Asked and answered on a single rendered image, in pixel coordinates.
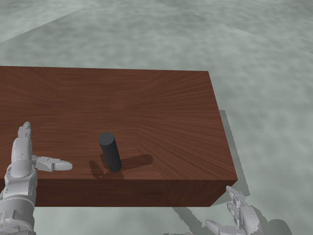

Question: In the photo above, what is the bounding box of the left robot hand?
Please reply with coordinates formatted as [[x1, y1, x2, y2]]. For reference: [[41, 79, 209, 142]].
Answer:
[[11, 121, 73, 172]]

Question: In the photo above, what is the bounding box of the can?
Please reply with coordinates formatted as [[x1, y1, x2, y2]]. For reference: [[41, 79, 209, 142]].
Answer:
[[98, 132, 122, 172]]

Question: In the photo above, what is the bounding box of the right robot hand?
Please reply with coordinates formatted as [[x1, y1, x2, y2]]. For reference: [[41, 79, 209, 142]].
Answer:
[[205, 186, 265, 235]]

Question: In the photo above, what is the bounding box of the left robot arm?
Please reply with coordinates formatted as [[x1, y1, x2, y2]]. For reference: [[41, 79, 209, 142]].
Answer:
[[0, 159, 38, 235]]

